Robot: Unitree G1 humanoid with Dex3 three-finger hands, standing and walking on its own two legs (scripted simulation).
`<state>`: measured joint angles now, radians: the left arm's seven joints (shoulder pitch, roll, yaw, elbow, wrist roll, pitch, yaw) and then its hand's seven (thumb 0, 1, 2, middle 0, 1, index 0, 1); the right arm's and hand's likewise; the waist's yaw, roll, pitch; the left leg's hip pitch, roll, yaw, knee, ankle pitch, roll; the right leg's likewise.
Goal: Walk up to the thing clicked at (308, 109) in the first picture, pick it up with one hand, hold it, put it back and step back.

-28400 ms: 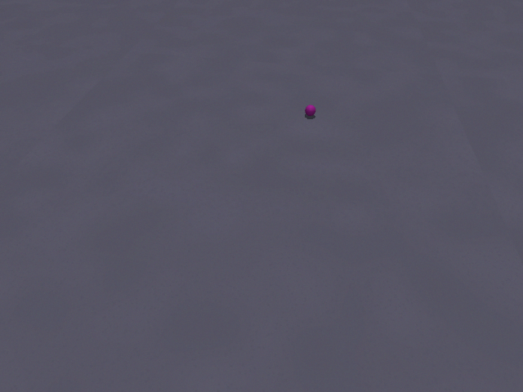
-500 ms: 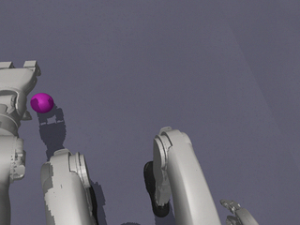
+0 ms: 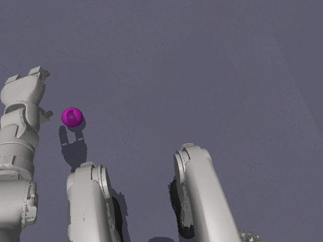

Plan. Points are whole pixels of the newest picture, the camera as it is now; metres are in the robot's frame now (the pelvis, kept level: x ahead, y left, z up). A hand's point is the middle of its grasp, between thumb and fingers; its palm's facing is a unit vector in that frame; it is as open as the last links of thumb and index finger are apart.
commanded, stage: home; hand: left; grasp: from above
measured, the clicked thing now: (72, 117) +0.51 +0.24 -0.35
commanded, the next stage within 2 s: none
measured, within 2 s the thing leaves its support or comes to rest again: neither
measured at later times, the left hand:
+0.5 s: hand (2, 184) +0.29 +0.21 +0.08, palm faces -0.09 -0.88 -0.47, open 7.3 cm
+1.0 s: hand out of the picture +0.24 +0.20 +0.28, palm faces +0.15 -0.96 -0.22, open 7.4 cm
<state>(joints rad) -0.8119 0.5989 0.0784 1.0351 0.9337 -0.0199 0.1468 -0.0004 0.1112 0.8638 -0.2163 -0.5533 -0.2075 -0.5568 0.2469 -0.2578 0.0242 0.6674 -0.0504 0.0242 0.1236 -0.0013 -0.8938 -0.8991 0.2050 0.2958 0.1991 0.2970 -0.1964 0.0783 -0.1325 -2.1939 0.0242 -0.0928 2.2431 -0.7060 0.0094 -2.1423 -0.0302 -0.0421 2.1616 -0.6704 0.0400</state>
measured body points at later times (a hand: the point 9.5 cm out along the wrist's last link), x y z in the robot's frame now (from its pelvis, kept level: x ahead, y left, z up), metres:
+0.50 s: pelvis +0.01 -0.01 +0.19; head +0.14 +0.03 +0.62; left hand +0.29 +0.26 +0.11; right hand +0.23 -0.24 +0.09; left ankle +0.07 +0.12 -0.35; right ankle +0.09 -0.14 -0.35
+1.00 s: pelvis +0.08 +0.00 +0.33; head +0.11 +0.01 +0.77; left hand +0.22 +0.25 +0.29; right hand +0.25 -0.23 +0.25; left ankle +0.07 +0.12 -0.35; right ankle +0.09 -0.14 -0.35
